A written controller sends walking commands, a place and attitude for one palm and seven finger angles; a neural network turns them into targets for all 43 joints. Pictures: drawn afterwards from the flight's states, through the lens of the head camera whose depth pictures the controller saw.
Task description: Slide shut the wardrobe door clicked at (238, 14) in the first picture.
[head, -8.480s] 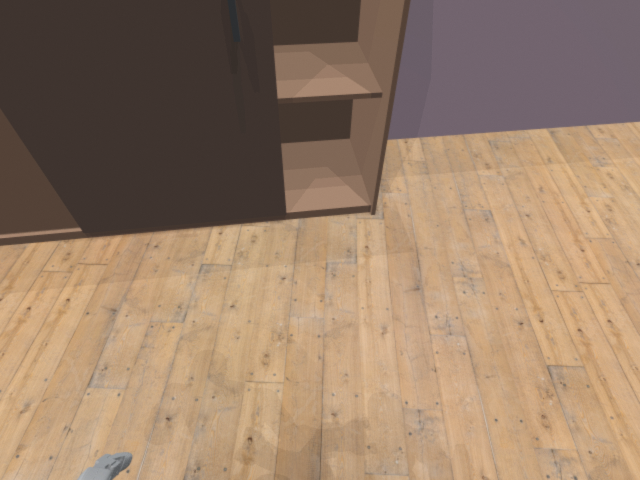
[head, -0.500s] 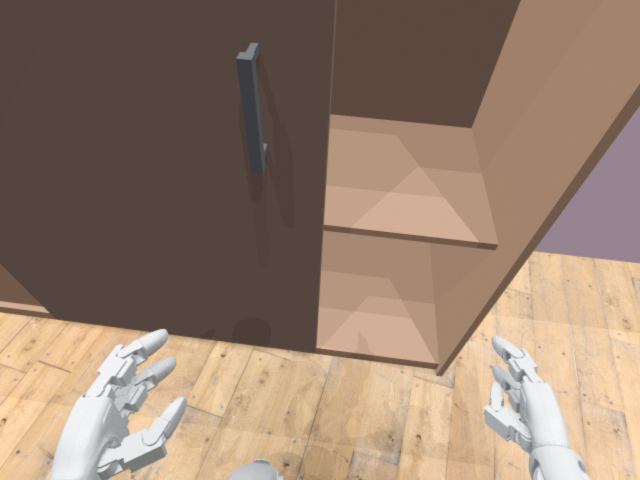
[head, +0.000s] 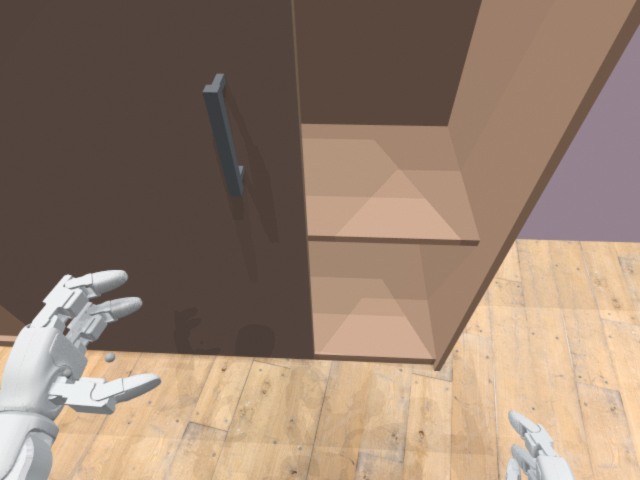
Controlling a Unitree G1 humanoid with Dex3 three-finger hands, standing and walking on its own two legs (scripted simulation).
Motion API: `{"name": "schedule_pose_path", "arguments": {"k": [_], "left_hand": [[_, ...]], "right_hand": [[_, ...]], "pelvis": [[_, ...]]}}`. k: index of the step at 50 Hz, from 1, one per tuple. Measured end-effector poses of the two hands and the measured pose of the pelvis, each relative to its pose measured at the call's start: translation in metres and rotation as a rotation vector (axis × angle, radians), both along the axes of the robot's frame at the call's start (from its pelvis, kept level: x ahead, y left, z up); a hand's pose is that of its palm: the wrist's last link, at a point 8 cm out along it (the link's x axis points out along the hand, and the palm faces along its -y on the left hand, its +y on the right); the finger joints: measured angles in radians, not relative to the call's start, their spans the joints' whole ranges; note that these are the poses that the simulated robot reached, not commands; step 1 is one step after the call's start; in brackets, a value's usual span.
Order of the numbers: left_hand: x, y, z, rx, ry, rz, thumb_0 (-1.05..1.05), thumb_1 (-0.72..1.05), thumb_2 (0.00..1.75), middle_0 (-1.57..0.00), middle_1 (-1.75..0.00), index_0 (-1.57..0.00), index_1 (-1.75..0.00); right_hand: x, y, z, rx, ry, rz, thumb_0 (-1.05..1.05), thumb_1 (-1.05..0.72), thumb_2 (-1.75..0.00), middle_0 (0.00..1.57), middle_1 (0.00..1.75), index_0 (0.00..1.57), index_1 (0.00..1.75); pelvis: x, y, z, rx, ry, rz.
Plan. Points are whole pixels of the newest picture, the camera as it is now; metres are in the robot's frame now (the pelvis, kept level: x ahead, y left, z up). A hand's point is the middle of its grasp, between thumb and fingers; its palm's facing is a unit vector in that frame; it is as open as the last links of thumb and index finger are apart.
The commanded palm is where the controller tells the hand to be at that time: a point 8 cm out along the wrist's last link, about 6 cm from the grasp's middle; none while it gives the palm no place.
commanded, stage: raise the hand with hooked fingers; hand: left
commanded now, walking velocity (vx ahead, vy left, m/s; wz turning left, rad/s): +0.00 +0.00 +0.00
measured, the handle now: (228, 139) +0.53 +0.17 +0.14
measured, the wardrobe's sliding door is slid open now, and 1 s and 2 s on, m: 0.38 0.38 0.38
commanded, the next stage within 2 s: move the hooked fingers beside the handle in 1.10 s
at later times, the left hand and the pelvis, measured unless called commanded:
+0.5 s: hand (22, 289) +0.26 +0.31 +0.16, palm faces +0.07 -1.00 -0.07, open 14.0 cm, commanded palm +0.24 +0.36 +0.16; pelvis +0.01 +0.04 +0.02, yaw +1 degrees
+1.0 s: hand (31, 263) +0.28 +0.31 +0.17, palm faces +0.10 -0.99 -0.06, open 14.0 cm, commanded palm +0.25 +0.35 +0.17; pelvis +0.01 +0.03 +0.03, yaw +0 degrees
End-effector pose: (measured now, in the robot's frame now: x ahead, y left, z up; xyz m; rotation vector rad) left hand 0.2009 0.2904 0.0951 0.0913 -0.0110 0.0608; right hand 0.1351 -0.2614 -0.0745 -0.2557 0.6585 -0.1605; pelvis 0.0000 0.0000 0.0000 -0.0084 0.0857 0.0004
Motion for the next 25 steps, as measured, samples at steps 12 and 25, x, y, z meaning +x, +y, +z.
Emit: {"name": "schedule_pose_path", "arguments": {"k": [12,25], "left_hand": [[0.018,0.039,0.028,-0.014,-0.066,0.004,0.00,-0.35,0.36,-0.30,-1.10,-0.29,-1.10],[0.039,0.076,0.063,-0.015,-0.044,0.001,-0.01,-0.49,0.30,-0.30,-1.19,-0.30,-1.19]], "right_hand": [[0.029,0.041,0.032,-0.007,-0.125,0.061,0.01,-0.90,-0.90,0.20,0.30,0.20,0.30],[0.050,0.094,0.042,0.054,-0.144,0.155,0.01,-0.90,-0.90,0.20,0.30,0.20,0.30]], "pelvis": [[0.002,0.023,0.012,-0.016,-0.056,0.006],[0.006,0.041,0.023,-0.020,-0.098,0.010]]}}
